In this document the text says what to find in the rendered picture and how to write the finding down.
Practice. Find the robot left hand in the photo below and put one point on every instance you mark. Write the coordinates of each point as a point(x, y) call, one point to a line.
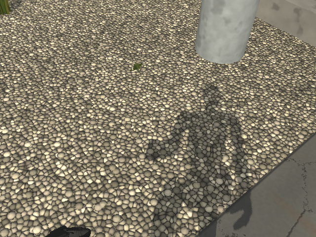
point(64, 231)

